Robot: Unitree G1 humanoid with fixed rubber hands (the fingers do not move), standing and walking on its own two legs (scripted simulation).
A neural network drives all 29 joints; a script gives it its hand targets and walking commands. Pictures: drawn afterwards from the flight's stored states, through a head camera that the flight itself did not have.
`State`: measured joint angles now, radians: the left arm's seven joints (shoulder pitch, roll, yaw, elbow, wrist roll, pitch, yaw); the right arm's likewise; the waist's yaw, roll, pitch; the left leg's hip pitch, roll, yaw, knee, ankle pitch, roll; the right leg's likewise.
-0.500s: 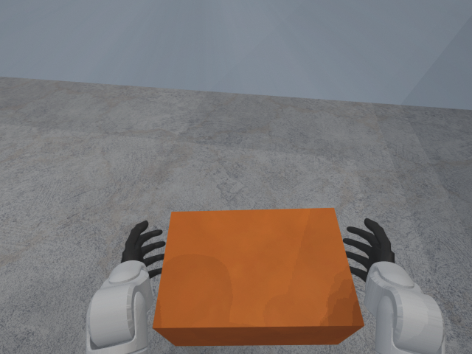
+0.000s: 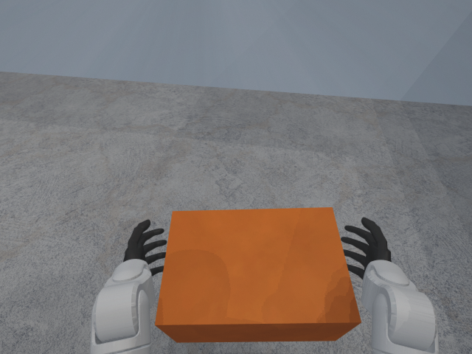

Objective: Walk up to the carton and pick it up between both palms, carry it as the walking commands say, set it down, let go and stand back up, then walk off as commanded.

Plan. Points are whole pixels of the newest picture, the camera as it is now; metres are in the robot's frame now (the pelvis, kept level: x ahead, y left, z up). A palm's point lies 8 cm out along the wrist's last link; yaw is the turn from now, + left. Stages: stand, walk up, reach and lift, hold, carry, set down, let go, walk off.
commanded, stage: carry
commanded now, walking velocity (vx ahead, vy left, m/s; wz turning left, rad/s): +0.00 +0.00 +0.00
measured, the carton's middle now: (253, 275) +0.29 +0.00 +0.00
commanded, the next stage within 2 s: none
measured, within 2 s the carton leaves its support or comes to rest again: neither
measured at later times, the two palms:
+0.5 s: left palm (142, 266) +0.26 +0.18 +0.08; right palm (377, 266) +0.26 -0.19 +0.08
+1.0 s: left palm (122, 284) +0.22 +0.20 +0.08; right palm (367, 271) +0.25 -0.16 +0.09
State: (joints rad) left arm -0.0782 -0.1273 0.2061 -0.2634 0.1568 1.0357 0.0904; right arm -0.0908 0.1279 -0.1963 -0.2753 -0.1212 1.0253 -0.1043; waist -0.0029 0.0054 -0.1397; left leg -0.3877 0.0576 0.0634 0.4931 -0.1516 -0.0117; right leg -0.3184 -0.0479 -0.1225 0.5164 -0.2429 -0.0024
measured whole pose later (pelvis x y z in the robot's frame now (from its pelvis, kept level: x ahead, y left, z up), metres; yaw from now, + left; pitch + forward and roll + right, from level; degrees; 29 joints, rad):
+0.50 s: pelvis +0.00 +0.00 +0.00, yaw +0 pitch +2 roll +0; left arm -0.08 -0.13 0.21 -0.25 0.16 1.01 0.09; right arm -0.09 0.13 -0.20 -0.26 -0.12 1.00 -0.10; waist 0.00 0.00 -0.13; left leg -0.38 0.07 0.07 0.50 -0.16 -0.02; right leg -0.31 -0.04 -0.13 0.52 -0.25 -0.01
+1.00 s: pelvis +0.00 +0.00 -0.02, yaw +4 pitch +2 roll -1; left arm -0.02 -0.13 0.17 -0.48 0.12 1.17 0.13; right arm -0.03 0.13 -0.17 -0.51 -0.07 1.17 -0.14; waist -0.02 0.01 -0.12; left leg -0.47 0.04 0.01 0.67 -0.23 -0.01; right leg -0.35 -0.09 -0.19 0.67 -0.34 0.00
